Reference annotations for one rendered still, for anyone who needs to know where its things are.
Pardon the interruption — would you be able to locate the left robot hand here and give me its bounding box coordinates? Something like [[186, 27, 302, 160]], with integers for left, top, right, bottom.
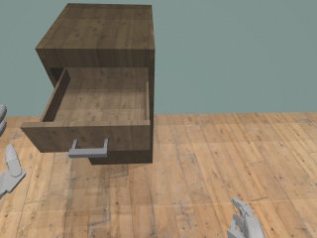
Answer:
[[0, 104, 27, 199]]

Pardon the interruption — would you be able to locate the cabinet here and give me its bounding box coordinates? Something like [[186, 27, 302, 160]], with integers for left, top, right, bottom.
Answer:
[[35, 3, 156, 166]]

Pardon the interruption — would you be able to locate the right robot hand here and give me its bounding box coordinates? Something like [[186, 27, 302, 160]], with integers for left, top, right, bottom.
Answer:
[[227, 197, 265, 238]]

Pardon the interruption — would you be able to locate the handle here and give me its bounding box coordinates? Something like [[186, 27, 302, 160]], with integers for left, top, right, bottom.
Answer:
[[68, 138, 109, 159]]

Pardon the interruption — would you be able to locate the drawer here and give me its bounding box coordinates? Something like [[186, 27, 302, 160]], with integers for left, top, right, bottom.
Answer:
[[20, 67, 151, 153]]

